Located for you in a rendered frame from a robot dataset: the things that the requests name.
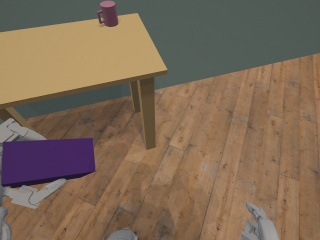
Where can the robot right hand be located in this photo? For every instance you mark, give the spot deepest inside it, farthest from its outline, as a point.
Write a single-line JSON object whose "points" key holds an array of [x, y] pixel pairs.
{"points": [[264, 230]]}

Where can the table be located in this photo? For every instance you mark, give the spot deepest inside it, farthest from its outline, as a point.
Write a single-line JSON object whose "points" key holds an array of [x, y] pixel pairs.
{"points": [[52, 61]]}

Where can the robot left thigh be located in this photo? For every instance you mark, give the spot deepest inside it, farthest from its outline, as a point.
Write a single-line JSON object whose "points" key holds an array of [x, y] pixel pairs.
{"points": [[124, 234]]}

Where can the robot left hand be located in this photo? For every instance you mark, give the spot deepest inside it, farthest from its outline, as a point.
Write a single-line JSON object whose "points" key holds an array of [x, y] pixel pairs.
{"points": [[11, 131]]}

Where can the sponge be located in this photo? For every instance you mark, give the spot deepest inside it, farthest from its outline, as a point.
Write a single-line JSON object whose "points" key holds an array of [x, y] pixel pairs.
{"points": [[36, 162]]}

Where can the left robot forearm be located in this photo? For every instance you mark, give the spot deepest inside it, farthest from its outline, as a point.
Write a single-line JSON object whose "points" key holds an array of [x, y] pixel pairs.
{"points": [[5, 228]]}

